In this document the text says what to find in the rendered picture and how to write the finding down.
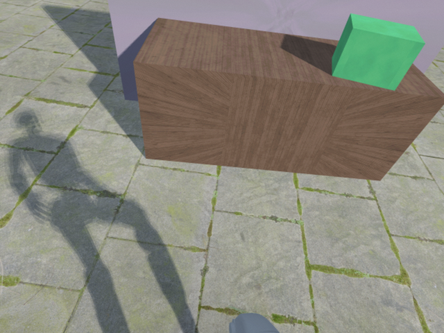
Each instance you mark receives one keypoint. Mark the pedestal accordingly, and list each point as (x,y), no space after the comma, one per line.
(237,97)

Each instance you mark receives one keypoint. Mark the robot right thigh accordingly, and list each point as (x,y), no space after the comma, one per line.
(251,323)

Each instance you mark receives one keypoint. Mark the carton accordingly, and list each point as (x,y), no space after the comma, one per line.
(375,51)

